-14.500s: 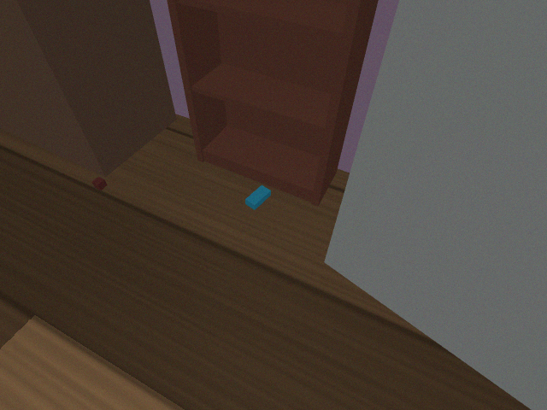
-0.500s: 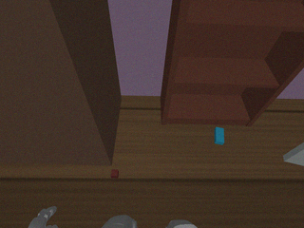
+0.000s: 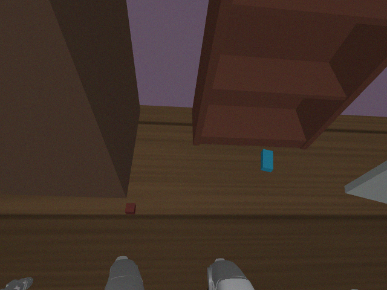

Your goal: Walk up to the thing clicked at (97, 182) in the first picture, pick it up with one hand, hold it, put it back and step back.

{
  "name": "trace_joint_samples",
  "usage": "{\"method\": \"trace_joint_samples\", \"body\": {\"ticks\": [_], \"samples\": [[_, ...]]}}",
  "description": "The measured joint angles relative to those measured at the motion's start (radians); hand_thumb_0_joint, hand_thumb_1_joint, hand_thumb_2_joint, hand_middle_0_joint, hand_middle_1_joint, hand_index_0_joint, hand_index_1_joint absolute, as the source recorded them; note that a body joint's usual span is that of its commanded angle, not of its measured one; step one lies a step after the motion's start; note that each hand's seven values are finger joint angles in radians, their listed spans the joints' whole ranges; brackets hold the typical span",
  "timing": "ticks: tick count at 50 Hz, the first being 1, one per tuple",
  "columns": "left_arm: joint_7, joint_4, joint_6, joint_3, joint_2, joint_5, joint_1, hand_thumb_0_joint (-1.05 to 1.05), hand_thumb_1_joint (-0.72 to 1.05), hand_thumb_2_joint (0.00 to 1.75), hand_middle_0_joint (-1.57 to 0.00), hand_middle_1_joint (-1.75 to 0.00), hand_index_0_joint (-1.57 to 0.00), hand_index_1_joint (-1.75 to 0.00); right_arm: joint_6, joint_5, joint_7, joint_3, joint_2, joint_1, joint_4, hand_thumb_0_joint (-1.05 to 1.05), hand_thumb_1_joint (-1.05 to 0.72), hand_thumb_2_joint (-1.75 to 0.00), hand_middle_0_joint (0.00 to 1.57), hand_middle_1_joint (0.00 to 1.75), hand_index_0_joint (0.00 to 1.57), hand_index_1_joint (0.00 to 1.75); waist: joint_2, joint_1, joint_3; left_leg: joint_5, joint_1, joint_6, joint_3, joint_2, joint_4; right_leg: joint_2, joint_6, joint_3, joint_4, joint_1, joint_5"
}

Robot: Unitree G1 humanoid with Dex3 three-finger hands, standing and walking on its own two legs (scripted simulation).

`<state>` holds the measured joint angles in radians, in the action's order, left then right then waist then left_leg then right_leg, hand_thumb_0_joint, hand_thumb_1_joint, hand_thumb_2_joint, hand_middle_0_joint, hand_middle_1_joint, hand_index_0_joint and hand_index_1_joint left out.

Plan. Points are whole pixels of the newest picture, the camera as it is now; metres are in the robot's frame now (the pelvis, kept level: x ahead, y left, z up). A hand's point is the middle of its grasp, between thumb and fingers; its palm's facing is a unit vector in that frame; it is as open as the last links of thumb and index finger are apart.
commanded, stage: walk up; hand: left
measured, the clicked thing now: (130, 208) +0.47 +0.24 -0.70
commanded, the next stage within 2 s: stand in 1.94 s
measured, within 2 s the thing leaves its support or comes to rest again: neither
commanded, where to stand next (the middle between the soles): +0.09 -0.01 m, yaw +4 degrees
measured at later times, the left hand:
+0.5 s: hand out of the picture +0.07 +0.21 -0.11, palm faces +0.07 -0.90 -0.42, open 7.4 cm
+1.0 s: hand out of the picture +0.02 +0.24 -0.12, palm faces +0.10 -0.92 -0.38, open 7.4 cm
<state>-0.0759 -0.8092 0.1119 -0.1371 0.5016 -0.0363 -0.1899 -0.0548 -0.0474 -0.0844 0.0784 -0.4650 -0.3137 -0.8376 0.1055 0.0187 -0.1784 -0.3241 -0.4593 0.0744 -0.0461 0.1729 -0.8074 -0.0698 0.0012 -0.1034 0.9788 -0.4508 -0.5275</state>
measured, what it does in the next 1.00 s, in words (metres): steps on the spot: right foot, then left foot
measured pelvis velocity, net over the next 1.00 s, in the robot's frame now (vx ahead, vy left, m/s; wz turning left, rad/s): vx -0.02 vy -0.04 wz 0.11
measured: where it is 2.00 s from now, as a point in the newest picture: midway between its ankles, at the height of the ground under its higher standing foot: outside the picture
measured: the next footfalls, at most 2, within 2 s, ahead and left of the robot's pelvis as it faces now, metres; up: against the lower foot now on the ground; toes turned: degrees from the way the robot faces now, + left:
right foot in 0.02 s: +0.07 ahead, -0.17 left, +0.00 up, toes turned +5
left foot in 0.30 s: +0.05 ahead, +0.06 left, +0.00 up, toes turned +4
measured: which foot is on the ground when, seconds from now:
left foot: down 0.00-0.04, up 0.06-0.28, down 0.30-0.52, up 0.54-0.76, down 0.78-1.00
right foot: up 0.00-0.00, down 0.02-1.00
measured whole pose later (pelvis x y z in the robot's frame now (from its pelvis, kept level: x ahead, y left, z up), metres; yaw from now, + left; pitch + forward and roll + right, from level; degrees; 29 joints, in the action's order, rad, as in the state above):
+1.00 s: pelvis -0.02 -0.04 +0.03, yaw +6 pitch -3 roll +0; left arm 0.00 -1.01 -0.02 -0.04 0.39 -0.01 -0.20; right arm 0.00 -0.02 0.02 0.02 -0.36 -0.19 -1.01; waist 0.00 0.00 -0.08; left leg -0.35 -0.29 0.05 -0.04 0.05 -0.69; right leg -0.03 -0.02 0.00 0.68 -0.31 -0.32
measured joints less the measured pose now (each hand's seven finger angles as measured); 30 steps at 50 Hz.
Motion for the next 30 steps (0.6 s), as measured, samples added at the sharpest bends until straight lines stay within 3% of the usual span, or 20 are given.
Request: {"method": "trace_joint_samples", "body": {"ticks": [1, 3, 5, 7, 10, 14, 17, 18, 21, 22, 24, 25, 26, 30], "samples": [[0.000, -0.007, -0.008, 0.001, -0.011, 0.000, -0.001, 0.00, 0.91, 0.90, -0.20, -0.30, -0.20, -0.30, 0.006, 0.001, 0.003, 0.002, -0.016, 0.008, 0.000, 0.00, -0.89, -0.90, 0.21, 0.30, 0.21, 0.30, -0.021, -0.006, -0.001, -0.011, -0.013, -0.005, -0.016, 0.017, -0.026, 0.008, -0.015, 0.018, -0.050, 0.024, 0.032], [0.005, -0.018, -0.025, 0.011, -0.056, -0.006, 0.001, 0.00, 0.91, 0.90, -0.20, -0.30, -0.20, -0.30, 0.028, 0.007, -0.001, 0.009, -0.045, 0.028, -0.015, 0.00, -0.89, -0.90, 0.21, 0.30, 0.21, 0.30, -0.101, -0.029, -0.013, -0.072, -0.049, -0.064, -0.096, 0.038, -0.116, 0.051, -0.035, 0.079, -0.033, 0.041, 0.038], [0.008, -0.017, -0.030, 0.032, -0.085, -0.013, -0.017, 0.00, 0.91, 0.90, -0.20, -0.30, -0.20, -0.30, 0.052, 0.020, -0.012, 0.010, -0.033, 0.045, -0.042, 0.00, -0.90, -0.90, 0.21, 0.30, 0.20, 0.30, -0.097, -0.021, 0.014, -0.205, -0.082, -0.089, -0.114, -0.049, -0.247, 0.042, -0.030, 0.078, -0.015, 0.030, 0.030], [0.014, -0.026, -0.027, 0.050, -0.119, -0.013, -0.028, 0.00, 0.91, 0.90, -0.20, -0.30, -0.20, -0.30, 0.053, 0.031, -0.008, 0.004, -0.020, 0.066, -0.060, 0.01, -0.90, -0.90, 0.21, 0.30, 0.20, 0.30, -0.095, -0.003, 0.035, -0.236, -0.091, -0.096, -0.075, -0.118, -0.328, 0.038, -0.017, 0.063, -0.053, 0.038, 0.053], [0.030, -0.040, -0.048, 0.070, -0.154, -0.008, -0.031, 0.00, 0.91, 0.90, -0.21, -0.30, -0.21, -0.30, 0.029, 0.047, 0.015, -0.016, -0.007, 0.075, -0.062, 0.01, -0.90, -0.90, 0.20, 0.30, 0.20, 0.30, -0.114, 0.004, 0.055, -0.181, -0.077, -0.101, -0.006, -0.166, -0.320, 0.045, 0.000, 0.073, -0.122, 0.054, 0.091], [0.050, -0.056, -0.089, 0.079, -0.146, 0.004, -0.031, 0.00, 0.90, 0.90, -0.21, -0.30, -0.21, -0.30, 0.021, 0.038, 0.048, -0.039, 0.034, 0.074, -0.070, 0.00, -0.90, -0.90, 0.20, 0.30, 0.20, 0.30, -0.113, -0.001, 0.076, -0.179, 0.023, -0.107, 0.068, -0.182, -0.111, 0.051, 0.008, 0.100, -0.146, 0.058, 0.099], [0.069, -0.071, -0.103, 0.080, -0.118, 0.026, -0.008, 0.00, 0.90, 0.90, -0.21, -0.30, -0.21, -0.30, 0.020, 0.018, 0.062, -0.046, 0.080, 0.086, -0.081, 0.00, -0.90, -0.90, 0.21, 0.30, 0.20, 0.30, -0.066, -0.007, 0.058, -0.056, 0.094, -0.109, 0.090, -0.215, 0.034, 0.021, 0.007, 0.097, -0.108, 0.053, 0.087], [0.078, -0.076, -0.104, 0.080, -0.117, 0.034, -0.001, 0.00, 0.90, 0.90, -0.21, -0.30, -0.21, -0.30, 0.021, 0.011, 0.068, -0.049, 0.090, 0.088, -0.078, 0.00, -0.90, -0.90, 0.21, 0.30, 0.20, 0.30, -0.058, -0.005, 0.051, -0.052, 0.103, -0.107, 0.093, -0.220, 0.045, 0.020, 0.013, 0.088, -0.095, 0.049, 0.100], [0.096, -0.094, -0.112, 0.092, -0.129, 0.043, 0.011, 0.00, 0.90, 0.90, -0.21, -0.30, -0.21, -0.30, 0.029, 0.009, 0.088, -0.051, 0.095, 0.094, -0.071, 0.00, -0.90, -0.90, 0.21, 0.30, 0.20, 0.30, -0.101, -0.019, 0.053, -0.047, 0.115, -0.111, 0.063, -0.195, 0.059, 0.050, 0.025, 0.106, -0.088, 0.058, -0.012], [0.096, -0.097, -0.118, 0.094, -0.128, 0.043, 0.010, 0.00, 0.91, 0.90, -0.21, -0.30, -0.20, -0.30, 0.034, 0.010, 0.090, -0.052, 0.097, 0.099, -0.070, 0.00, -0.90, -0.90, 0.21, 0.30, 0.20, 0.30, -0.110, -0.020, 0.055, -0.042, 0.120, -0.107, 0.058, -0.188, 0.070, 0.052, 0.030, 0.111, -0.120, 0.070, -0.002], [0.096, -0.096, -0.138, 0.094, -0.119, 0.041, 0.003, 0.00, 0.91, 0.90, -0.21, -0.30, -0.20, -0.30, 0.046, 0.018, 0.095, -0.054, 0.099, 0.108, -0.065, 0.00, -0.90, -0.90, 0.21, 0.30, 0.20, 0.30, -0.114, -0.015, 0.064, -0.038, 0.119, -0.091, 0.059, -0.182, 0.072, 0.042, 0.033, 0.113, -0.230, 0.105, 0.155], [0.098, -0.098, -0.149, 0.093, -0.118, 0.037, 0.003, 0.00, 0.90, 0.90, -0.21, -0.30, -0.20, -0.30, 0.052, 0.024, 0.097, -0.052, 0.095, 0.120, -0.064, 0.00, -0.90, -0.90, 0.21, 0.30, 0.20, 0.30, -0.125, -0.015, 0.061, -0.041, 0.111, -0.088, 0.053, -0.175, 0.054, 0.047, 0.020, 0.119, -0.238, 0.108, 0.183], [0.102, -0.101, -0.157, 0.093, -0.119, 0.033, 0.004, 0.00, 0.90, 0.90, -0.21, -0.30, -0.21, -0.30, 0.061, 0.028, 0.097, -0.048, 0.089, 0.132, -0.064, 0.00, -0.90, -0.90, 0.21, 0.30, 0.20, 0.30, -0.139, -0.017, 0.055, -0.035, 0.098, -0.091, 0.037, -0.173, 0.025, 0.052, 0.014, 0.129, -0.233, 0.111, 0.177], [0.113, -0.106, -0.169, 0.097, -0.119, 0.017, -0.011, 0.00, 0.90, 0.90, -0.21, -0.30, -0.21, -0.30, 0.094, 0.021, 0.100, -0.028, 0.066, 0.168, -0.053, 0.00, -0.90, -0.90, 0.21, 0.30, 0.20, 0.30, -0.147, -0.011, 0.051, -0.195, 0.035, -0.104, -0.001, -0.202, -0.144, 0.027, 0.012, 0.125, -0.234, 0.118, 0.167]]}}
